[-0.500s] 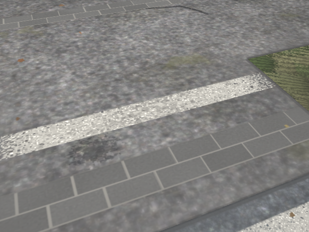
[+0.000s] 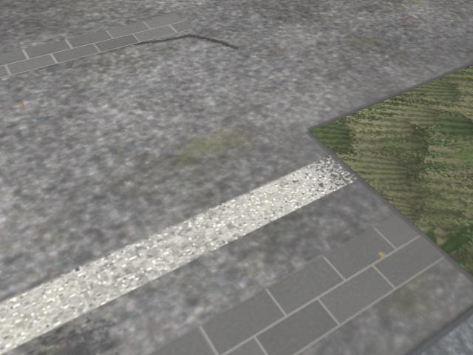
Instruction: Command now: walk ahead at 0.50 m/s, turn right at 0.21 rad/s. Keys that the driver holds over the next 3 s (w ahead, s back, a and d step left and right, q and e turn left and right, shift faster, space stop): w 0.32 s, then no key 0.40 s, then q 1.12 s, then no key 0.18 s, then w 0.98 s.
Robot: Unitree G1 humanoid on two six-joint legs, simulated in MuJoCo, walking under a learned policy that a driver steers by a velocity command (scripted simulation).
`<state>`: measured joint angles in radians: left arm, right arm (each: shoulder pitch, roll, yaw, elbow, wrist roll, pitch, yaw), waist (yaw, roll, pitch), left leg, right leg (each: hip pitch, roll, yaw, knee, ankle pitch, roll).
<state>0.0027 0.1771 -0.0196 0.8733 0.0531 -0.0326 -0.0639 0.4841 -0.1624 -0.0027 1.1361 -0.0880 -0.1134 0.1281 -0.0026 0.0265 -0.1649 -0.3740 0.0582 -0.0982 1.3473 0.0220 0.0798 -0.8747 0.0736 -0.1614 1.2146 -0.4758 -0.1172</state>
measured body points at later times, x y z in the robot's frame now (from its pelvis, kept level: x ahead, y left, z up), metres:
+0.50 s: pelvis +0.26 +0.08 +0.10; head +0.28 +0.09 +0.55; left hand +0.29 +0.31 -0.05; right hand +0.50 -0.14 +0.03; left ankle +0.38 +0.18 -0.62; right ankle +0.10 -0.06 -0.57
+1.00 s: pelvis +0.33 +0.10 +0.10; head +0.36 +0.10 +0.55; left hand +0.43 +0.38 -0.02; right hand +0.46 -0.16 -0.03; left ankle +0.36 +0.19 -0.60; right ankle +0.36 -0.05 -0.62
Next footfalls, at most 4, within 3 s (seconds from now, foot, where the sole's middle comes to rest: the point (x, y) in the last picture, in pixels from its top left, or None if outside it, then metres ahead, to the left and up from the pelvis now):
0.42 left None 0.40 0.21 -0.66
0.78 right None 0.40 -0.05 -0.66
1.64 right None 0.43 0.02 -0.66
2.02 left None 0.26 0.24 -0.66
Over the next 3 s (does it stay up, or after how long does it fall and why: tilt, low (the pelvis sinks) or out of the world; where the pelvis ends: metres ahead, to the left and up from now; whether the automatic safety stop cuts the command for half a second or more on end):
stays up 0.57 0.35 0.10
